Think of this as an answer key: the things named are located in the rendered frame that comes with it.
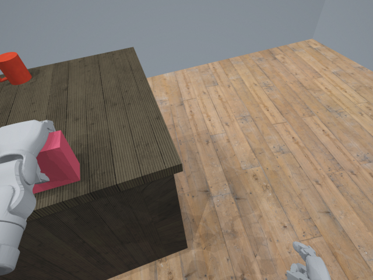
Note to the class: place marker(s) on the robot left hand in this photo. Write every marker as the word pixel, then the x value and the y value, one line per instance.
pixel 29 136

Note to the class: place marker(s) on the left robot forearm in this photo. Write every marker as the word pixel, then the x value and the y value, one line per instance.
pixel 17 202

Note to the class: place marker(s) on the table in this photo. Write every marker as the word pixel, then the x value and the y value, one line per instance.
pixel 124 212

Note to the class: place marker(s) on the robot right hand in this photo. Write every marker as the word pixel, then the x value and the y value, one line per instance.
pixel 315 268

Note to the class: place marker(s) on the sponge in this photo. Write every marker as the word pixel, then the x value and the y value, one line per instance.
pixel 58 162

